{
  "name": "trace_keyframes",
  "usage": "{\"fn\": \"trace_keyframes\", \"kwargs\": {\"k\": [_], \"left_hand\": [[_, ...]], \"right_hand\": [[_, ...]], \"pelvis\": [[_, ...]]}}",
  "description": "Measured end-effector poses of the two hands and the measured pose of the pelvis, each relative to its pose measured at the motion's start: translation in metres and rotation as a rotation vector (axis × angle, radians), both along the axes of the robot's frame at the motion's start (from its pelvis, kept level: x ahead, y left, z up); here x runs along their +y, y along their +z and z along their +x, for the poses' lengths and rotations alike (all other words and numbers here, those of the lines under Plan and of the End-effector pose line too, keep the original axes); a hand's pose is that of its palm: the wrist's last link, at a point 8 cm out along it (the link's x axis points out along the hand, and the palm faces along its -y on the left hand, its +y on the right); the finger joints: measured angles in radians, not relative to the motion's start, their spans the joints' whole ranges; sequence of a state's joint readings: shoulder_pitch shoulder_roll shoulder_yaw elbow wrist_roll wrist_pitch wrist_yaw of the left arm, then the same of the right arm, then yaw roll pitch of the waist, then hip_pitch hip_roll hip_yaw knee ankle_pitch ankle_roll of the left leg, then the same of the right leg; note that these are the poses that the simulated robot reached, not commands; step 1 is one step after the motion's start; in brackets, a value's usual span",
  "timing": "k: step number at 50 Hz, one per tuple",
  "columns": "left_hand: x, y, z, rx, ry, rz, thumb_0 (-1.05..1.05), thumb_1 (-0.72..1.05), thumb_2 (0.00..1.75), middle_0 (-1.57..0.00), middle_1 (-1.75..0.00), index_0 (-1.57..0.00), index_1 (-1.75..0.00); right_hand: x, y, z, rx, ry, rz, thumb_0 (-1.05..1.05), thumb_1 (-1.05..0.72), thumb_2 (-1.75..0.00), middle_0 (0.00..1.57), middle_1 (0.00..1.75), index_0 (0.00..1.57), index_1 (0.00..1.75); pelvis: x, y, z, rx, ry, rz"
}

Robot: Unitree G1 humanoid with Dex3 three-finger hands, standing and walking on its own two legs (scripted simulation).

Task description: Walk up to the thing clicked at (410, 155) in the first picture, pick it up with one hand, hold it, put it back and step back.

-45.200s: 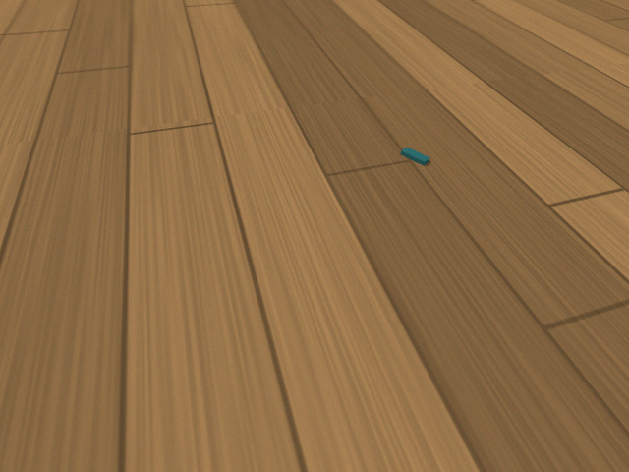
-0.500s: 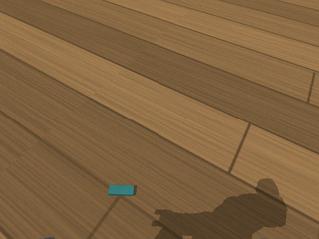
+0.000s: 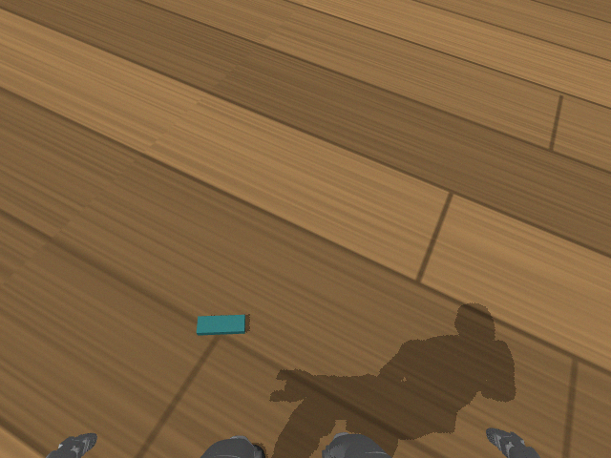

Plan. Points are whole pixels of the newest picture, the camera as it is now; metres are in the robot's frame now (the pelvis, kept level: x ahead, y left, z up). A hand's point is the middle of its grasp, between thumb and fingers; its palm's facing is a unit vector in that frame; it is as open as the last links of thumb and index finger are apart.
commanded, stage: step back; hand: left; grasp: from above
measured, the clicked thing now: (221, 324) +0.52 +0.23 -0.75
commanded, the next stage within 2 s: none
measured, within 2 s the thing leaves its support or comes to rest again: neither
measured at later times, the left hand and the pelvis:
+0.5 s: hand out of the picture +0.00 +0.26 -0.15, palm faces +0.05 -0.93 -0.37, open 7.3 cm; pelvis -0.13 -0.01 -0.01, yaw +3 degrees
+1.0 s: hand out of the picture -0.22 +0.22 -0.13, palm faces +0.00 -0.91 -0.41, open 7.3 cm; pelvis -0.29 -0.05 +0.00, yaw -1 degrees
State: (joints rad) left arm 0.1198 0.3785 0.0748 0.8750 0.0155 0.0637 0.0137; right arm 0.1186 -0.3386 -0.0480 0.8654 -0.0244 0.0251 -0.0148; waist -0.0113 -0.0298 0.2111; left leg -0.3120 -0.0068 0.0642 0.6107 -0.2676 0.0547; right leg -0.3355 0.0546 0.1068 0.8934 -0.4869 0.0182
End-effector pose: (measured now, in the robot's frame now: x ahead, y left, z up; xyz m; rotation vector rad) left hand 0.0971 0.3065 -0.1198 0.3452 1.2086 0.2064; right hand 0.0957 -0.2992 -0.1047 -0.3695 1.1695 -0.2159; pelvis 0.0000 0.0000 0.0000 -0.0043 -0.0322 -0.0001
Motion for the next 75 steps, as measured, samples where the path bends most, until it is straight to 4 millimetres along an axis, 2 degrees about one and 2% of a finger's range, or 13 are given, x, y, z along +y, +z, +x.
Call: {"fn": "trace_keyframes", "kwargs": {"k": [6,15,23,29,34,39,43,49,54,60,65,70,75], "left_hand": [[-0.016,0.010,-0.032,-0.022,-0.011,0.034,0.00,0.91,0.90,-0.20,-0.30,-0.21,-0.30],[-0.021,0.036,-0.068,-0.086,0.007,0.049,0.00,0.90,0.90,-0.20,-0.30,-0.21,-0.30],[-0.005,0.014,-0.098,-0.165,0.008,0.018,0.00,0.90,0.90,-0.20,-0.30,-0.21,-0.30],[-0.004,0.009,-0.150,-0.095,0.048,-0.025,0.00,0.91,0.90,-0.20,-0.30,-0.21,-0.30],[-0.004,0.009,-0.197,-0.055,0.061,-0.018,0.00,0.91,0.90,-0.20,-0.30,-0.21,-0.30],[-0.013,0.004,-0.240,-0.004,0.036,0.014,0.00,0.91,0.90,-0.20,-0.30,-0.21,-0.30],[-0.029,0.003,-0.274,0.009,0.016,0.041,0.00,0.91,0.90,-0.20,-0.30,-0.21,-0.30],[-0.050,0.026,-0.324,0.004,0.028,0.047,0.00,0.90,0.90,-0.20,-0.30,-0.21,-0.30],[-0.048,0.036,-0.333,-0.061,0.022,0.074,0.00,0.90,0.90,-0.21,-0.30,-0.21,-0.30],[-0.035,0.020,-0.347,-0.165,0.022,0.065,0.00,0.90,0.90,-0.20,-0.30,-0.21,-0.30],[-0.042,0.011,-0.386,-0.128,0.045,0.013,0.00,0.91,0.90,-0.20,-0.30,-0.21,-0.30],[-0.050,0.011,-0.437,-0.084,0.065,-0.017,0.00,0.91,0.90,-0.20,-0.30,-0.21,-0.30],[-0.060,0.005,-0.492,-0.021,0.046,0.011,0.00,0.91,0.90,-0.20,-0.30,-0.21,-0.30]], "right_hand": [[-0.018,-0.019,-0.019,-0.033,-0.018,0.043,0.00,-0.91,-0.90,0.20,0.30,0.21,0.30],[-0.031,-0.007,-0.069,0.019,0.002,0.027,0.00,-0.91,-0.90,0.20,0.30,0.20,0.30],[-0.021,-0.008,-0.123,0.066,0.052,-0.035,0.00,-0.91,-0.90,0.20,0.30,0.20,0.30],[-0.009,0.014,-0.160,0.047,0.066,-0.031,0.01,-0.91,-0.90,0.20,0.30,0.20,0.30],[-0.014,0.025,-0.170,-0.015,0.069,-0.041,0.01,-0.90,-0.90,0.21,0.30,0.21,0.30],[-0.030,0.020,-0.183,-0.097,0.074,-0.036,0.00,-0.90,-0.90,0.21,0.30,0.21,0.30],[-0.052,0.001,-0.204,-0.133,0.059,-0.013,0.00,-0.90,-0.90,0.21,0.30,0.21,0.30],[-0.064,-0.007,-0.262,-0.074,0.008,0.029,0.00,-0.91,-0.90,0.20,0.30,0.20,0.30],[-0.068,-0.012,-0.322,0.020,0.015,0.019,0.00,-0.91,-0.90,0.20,0.30,0.20,0.30],[-0.058,-0.020,-0.383,0.112,0.058,-0.013,0.01,-0.91,-0.90,0.20,0.30,0.20,0.30],[-0.050,-0.004,-0.423,0.107,0.067,-0.010,0.01,-0.91,-0.90,0.20,0.30,0.20,0.30],[-0.059,0.014,-0.435,0.053,0.078,-0.034,0.01,-0.90,-0.90,0.21,0.30,0.21,0.30],[-0.074,0.014,-0.436,-0.052,0.094,-0.034,0.01,-0.90,-0.90,0.21,0.30,0.21,0.30]], "pelvis": [[-0.016,-0.008,-0.027,-0.025,-0.002,-0.023],[-0.020,0.008,-0.067,0.014,0.006,0.034],[-0.008,-0.008,-0.121,-0.008,0.066,0.021],[-0.007,0.005,-0.151,-0.015,0.062,-0.021],[-0.014,0.009,-0.179,0.001,0.026,-0.025],[-0.028,0.000,-0.215,-0.007,-0.015,-0.011],[-0.042,-0.012,-0.249,-0.026,-0.033,-0.021],[-0.052,-0.001,-0.283,-0.019,-0.022,0.033],[-0.054,0.002,-0.314,0.010,0.018,0.033],[-0.049,-0.012,-0.364,0.001,0.089,0.015],[-0.049,-0.003,-0.399,-0.024,0.089,0.001],[-0.057,0.006,-0.428,0.003,0.062,-0.019],[-0.070,-0.001,-0.466,0.006,0.015,-0.004]]}}
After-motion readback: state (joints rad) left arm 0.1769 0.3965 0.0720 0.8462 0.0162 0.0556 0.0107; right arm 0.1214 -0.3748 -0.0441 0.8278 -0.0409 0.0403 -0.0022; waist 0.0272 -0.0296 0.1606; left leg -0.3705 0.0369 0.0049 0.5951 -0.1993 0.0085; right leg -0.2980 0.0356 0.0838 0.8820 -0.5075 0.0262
